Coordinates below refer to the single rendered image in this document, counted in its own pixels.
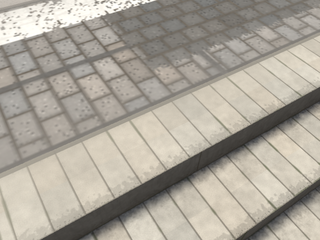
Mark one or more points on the stairs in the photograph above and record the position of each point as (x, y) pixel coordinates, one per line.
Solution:
(261, 183)

